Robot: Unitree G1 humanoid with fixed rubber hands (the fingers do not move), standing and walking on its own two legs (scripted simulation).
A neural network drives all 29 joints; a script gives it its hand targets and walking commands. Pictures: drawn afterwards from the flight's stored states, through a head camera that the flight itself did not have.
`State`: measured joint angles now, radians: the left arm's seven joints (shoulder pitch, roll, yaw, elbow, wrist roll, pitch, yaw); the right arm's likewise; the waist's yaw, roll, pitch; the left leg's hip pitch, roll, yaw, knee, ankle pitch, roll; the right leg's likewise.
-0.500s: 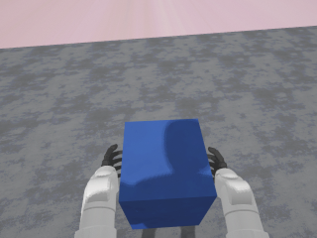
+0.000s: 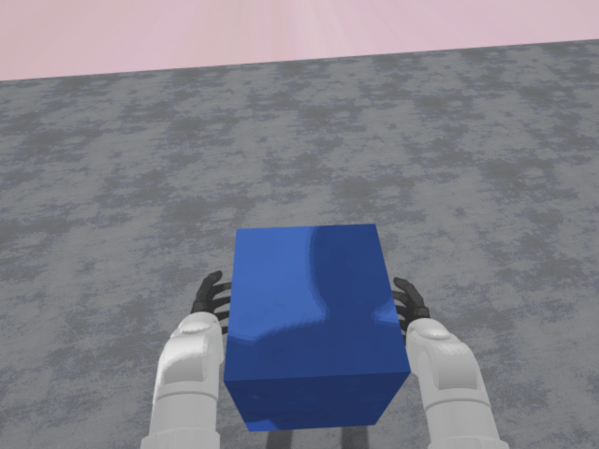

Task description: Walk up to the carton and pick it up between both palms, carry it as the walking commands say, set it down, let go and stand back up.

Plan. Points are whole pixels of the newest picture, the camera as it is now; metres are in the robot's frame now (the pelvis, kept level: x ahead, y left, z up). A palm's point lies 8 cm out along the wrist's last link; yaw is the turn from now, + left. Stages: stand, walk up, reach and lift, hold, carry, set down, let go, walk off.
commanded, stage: hold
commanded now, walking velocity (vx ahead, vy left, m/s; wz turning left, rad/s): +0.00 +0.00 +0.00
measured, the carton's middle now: (309, 332) +0.29 +0.00 -0.02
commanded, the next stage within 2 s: carry in 0.10 s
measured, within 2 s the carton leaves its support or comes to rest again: neither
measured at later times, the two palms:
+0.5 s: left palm (194, 316) +0.27 +0.15 +0.07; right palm (422, 342) +0.23 -0.14 +0.06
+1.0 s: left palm (191, 329) +0.25 +0.15 +0.07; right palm (430, 432) +0.13 -0.11 +0.07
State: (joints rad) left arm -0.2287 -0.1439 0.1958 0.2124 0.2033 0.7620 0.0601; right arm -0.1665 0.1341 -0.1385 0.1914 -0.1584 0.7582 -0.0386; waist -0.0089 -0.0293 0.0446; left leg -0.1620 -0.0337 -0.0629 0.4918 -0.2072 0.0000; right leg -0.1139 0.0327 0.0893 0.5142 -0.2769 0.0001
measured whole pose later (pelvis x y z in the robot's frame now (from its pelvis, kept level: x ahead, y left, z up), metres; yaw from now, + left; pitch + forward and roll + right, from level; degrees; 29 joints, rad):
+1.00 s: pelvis -0.05 +0.11 -0.01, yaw -24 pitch +4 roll +1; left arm -0.11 -0.13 0.11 -0.38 0.03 1.21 0.16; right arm -0.05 0.13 -0.02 -0.41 -0.03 1.22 -0.17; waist 0.02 -0.03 -0.10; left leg -0.41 0.05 0.17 0.63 -0.28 0.04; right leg -0.58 -0.02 -0.05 1.00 -0.46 0.02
